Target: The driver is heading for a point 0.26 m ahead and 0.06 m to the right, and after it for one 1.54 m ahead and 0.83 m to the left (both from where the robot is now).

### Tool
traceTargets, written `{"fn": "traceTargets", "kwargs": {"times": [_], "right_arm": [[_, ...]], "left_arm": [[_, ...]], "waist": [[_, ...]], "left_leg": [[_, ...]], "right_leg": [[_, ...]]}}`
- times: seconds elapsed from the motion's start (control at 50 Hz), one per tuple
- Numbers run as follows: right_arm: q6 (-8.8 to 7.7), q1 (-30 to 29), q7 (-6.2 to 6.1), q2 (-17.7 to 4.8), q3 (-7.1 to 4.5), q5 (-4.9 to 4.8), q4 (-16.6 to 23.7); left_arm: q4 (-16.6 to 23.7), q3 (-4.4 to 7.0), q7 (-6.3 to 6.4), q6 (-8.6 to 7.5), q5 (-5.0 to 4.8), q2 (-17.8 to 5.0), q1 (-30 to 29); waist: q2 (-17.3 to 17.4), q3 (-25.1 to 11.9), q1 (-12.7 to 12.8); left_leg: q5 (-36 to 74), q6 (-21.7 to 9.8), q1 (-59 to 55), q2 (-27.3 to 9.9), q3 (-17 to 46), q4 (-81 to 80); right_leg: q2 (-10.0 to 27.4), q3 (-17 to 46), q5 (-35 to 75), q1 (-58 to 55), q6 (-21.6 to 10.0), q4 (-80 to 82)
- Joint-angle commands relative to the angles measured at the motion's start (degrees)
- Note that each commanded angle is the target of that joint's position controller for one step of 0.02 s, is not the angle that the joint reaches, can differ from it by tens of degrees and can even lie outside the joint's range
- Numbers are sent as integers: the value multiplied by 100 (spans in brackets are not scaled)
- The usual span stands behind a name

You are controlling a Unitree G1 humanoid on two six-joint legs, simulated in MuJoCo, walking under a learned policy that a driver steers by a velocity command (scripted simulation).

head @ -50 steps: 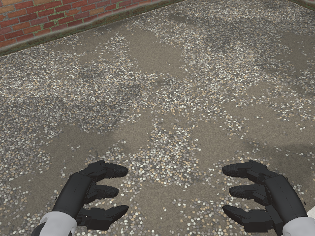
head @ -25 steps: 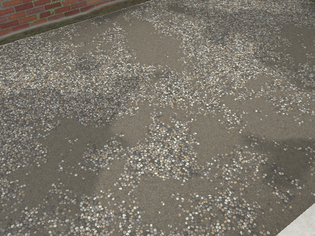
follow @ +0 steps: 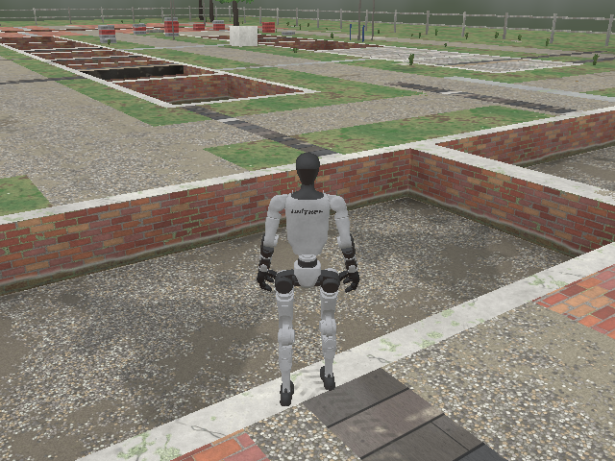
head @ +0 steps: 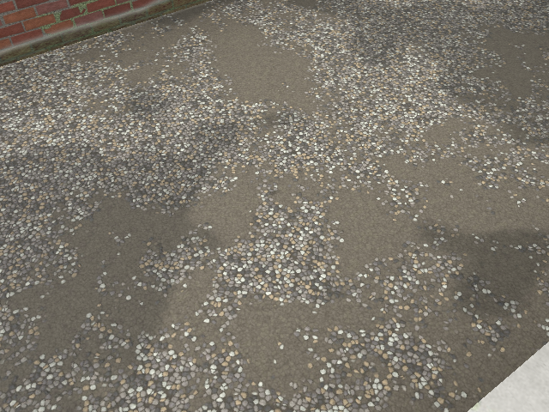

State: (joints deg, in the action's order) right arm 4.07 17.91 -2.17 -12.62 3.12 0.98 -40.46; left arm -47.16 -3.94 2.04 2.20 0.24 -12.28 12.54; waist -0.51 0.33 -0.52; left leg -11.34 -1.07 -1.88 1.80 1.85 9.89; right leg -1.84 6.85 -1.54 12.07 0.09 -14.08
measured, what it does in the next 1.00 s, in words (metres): stands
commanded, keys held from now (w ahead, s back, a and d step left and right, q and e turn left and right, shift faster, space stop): shift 0.20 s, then w+shift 0.48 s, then shift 0.32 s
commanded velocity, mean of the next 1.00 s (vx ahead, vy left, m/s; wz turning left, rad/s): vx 0.43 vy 0.00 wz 0.00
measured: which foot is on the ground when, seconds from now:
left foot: down 0.00-1.00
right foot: down 0.00-1.00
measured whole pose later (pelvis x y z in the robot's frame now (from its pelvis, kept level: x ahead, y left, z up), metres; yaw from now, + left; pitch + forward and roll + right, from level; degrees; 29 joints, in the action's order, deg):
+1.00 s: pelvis -0.01 -0.02 -0.01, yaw +1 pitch -1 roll -1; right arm 2.7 11.5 0.4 -16.0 5.3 2.0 -27.3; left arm -35.0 -6.1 -2.7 1.3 1.3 -16.3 3.1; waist 0.8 -2.4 -0.6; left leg -16.8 0.8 3.4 -0.7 3.7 20.9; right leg -4.5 5.3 -2.6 13.9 -1.6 -17.4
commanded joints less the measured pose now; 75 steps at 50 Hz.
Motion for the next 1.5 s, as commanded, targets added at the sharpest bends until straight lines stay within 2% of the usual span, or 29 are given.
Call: {"fn": "traceTargets", "kwargs": {"times": [0.02,0.2,0.22,0.24,0.26,0.3,0.32,0.34,0.38,0.44,0.5,0.6,0.62,0.66,0.68,0.72,0.76,0.88,0.94,1.0,1.12,1.14,1.16,1.18,1.22,1.28,1.36,1.42,1.5], "right_arm": [[-61,159,-20,-534,-141,-3,218],[-73,271,-33,-526,-143,-19,-85],[-84,321,-39,-468,-115,-11,-137],[-114,194,-58,-423,-90,-28,-105],[-168,-116,-88,-356,-45,-22,33],[-276,-389,-126,-352,8,13,227],[-303,-540,-146,-419,-17,-24,358],[-312,-608,-159,-474,-6,-7,479],[-306,-741,-170,-472,41,47,724],[-268,-997,-141,-459,121,129,1120],[-231,-1299,-76,-461,196,224,1547],[-264,-1877,52,-454,304,342,2157],[-190,-1858,97,-468,346,520,2232],[-188,-2070,135,-443,372,487,2436],[-262,-2058,159,-467,353,417,2466],[-299,-2017,194,-550,339,344,2468],[-266,-1861,220,-570,329,324,2404],[-230,-1417,275,-764,163,155,2085],[-227,-1132,258,-797,74,93,1896],[-234,-889,229,-785,12,67,1731],[-238,-410,151,-777,-47,57,1409],[-237,-352,128,-760,-29,77,1384],[-254,-546,105,-651,17,97,1479],[-276,-705,83,-576,62,130,1579],[-311,-848,71,-586,107,164,1755],[-320,-1067,99,-632,176,177,1999],[-241,-1314,110,-585,276,257,2232],[-249,-1547,145,-552,328,329,2375],[-312,-1926,208,-543,360,359,2561]], "left_arm": [[238,133,32,-56,-8,-528,8],[-2,175,65,-37,-31,-555,153],[4,157,80,-29,-14,-526,199],[93,153,109,-17,-5,-542,33],[277,122,137,-20,34,-502,-295],[536,49,154,-58,111,-421,-569],[727,39,145,-145,60,-399,-802],[841,8,107,-219,72,-388,-842],[1066,-48,1,-338,97,-379,-947],[1466,-130,-140,-434,185,-394,-1169],[1933,-215,-227,-459,270,-412,-1470],[2546,-334,-315,-454,372,-499,-2060],[2545,-304,-376,-416,465,-656,-1978],[2679,-319,-438,-404,463,-697,-2281],[2713,-334,-443,-409,418,-724,-2368],[2627,-330,-443,-373,364,-783,-2329],[2480,-332,-449,-338,328,-800,-2259],[1978,-144,-488,-229,150,-963,-1856],[1762,-51,-471,-194,99,-960,-1644],[1595,17,-435,-162,76,-920,-1465],[1295,91,-317,-106,79,-852,-995],[1307,81,-275,-88,101,-854,-958],[1429,52,-237,-80,122,-804,-1163],[1543,12,-204,-82,159,-745,-1316],[1716,-50,-167,-120,213,-682,-1390],[1958,-138,-195,-247,304,-621,-1396],[2258,-222,-280,-376,393,-676,-1563],[2455,-277,-320,-406,411,-710,-1773],[2651,-317,-350,-431,409,-768,-2090]], "waist": [[0,-51,-3],[23,25,0],[-7,-133,19],[-61,-16,32],[-79,151,49],[3,20,65],[121,-105,43],[170,-224,32],[180,-191,9],[122,-231,-13],[22,-431,-25],[-34,-701,-8],[114,-939,82],[-16,-745,63],[33,-868,-3],[-22,-1002,-12],[-132,-1019,-54],[-58,-622,-16],[-47,-501,-10],[-21,-430,-3],[98,-378,34],[111,-449,50],[105,-290,67],[121,-279,74],[256,-391,72],[427,-369,80],[119,-503,20],[-15,-676,-4],[-22,-830,8]], "left_leg": [[931,-194,13,-547,484,-101],[742,-155,50,-551,430,-175],[192,-165,5,-522,419,-252],[-180,-164,130,-494,407,-295],[-151,-127,298,-468,395,-264],[58,-101,332,-445,402,-133],[61,-126,221,-484,464,38],[-6,-191,138,-536,518,134],[-11,-289,118,-618,605,274],[572,-311,107,-615,576,618],[984,-245,121,-564,529,932],[995,-100,146,-579,543,1220],[764,-54,201,-555,536,1206],[470,30,359,-561,534,1221],[348,13,426,-634,509,1253],[287,43,447,-672,579,1269],[162,104,494,-732,668,1149],[-464,-55,747,-778,722,806],[-651,-149,807,-765,696,732],[-717,-209,878,-741,672,674],[-487,-245,920,-686,657,547],[-801,-261,930,-652,643,507],[-816,-238,1083,-611,620,510],[-783,-212,1153,-583,608,553],[-764,-245,1149,-583,663,631],[-683,-382,1118,-714,866,610],[177,-334,849,-634,763,974],[530,-260,706,-591,697,1177],[680,-198,654,-637,700,1275]], "right_leg": [[465,476,105,-9,-417,257],[426,492,79,-103,-430,377],[427,506,-405,-192,-433,466],[417,541,-772,-114,-410,525],[400,564,-698,2,-349,519],[345,522,-381,-45,-268,332],[258,389,-433,22,-221,115],[212,308,-483,99,-208,-57],[184,224,-423,289,-192,-303],[215,207,164,340,-176,-611],[264,281,759,190,-175,-805],[407,493,1034,86,-154,-817],[385,458,760,-128,-189,-670],[427,522,552,-31,-180,-595],[515,605,604,-143,-199,-683],[643,740,1101,-249,-299,-642],[743,833,1468,-352,-348,-505],[727,881,50,-217,-432,-72],[686,855,-617,-90,-481,90],[656,829,-818,-45,-508,139],[592,733,-541,-122,-496,93],[565,713,-950,-130,-476,119],[531,698,-1011,-17,-407,97],[491,654,-995,46,-342,16],[362,473,-953,134,-265,-303],[254,257,-681,364,-194,-723],[337,251,34,460,-177,-920],[421,342,405,404,-183,-960],[520,440,622,287,-145,-958]]}}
